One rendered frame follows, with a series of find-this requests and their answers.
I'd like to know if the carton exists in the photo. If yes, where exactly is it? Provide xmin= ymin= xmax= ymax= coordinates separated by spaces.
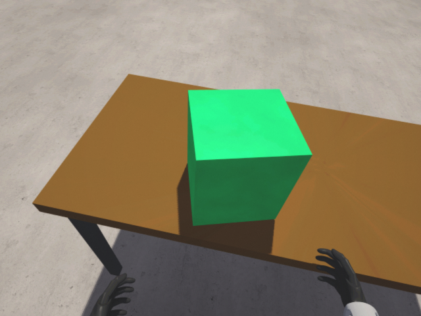
xmin=187 ymin=89 xmax=312 ymax=226

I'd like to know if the robot left hand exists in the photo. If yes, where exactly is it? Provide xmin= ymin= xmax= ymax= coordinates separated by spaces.
xmin=90 ymin=273 xmax=136 ymax=316

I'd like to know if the table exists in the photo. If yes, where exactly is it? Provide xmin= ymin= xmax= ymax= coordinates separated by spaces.
xmin=33 ymin=74 xmax=421 ymax=294

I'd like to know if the robot right hand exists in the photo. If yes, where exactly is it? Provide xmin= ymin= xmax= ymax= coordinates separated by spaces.
xmin=316 ymin=248 xmax=367 ymax=307

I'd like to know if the right robot forearm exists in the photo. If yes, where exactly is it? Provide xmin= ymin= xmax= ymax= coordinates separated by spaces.
xmin=343 ymin=302 xmax=379 ymax=316

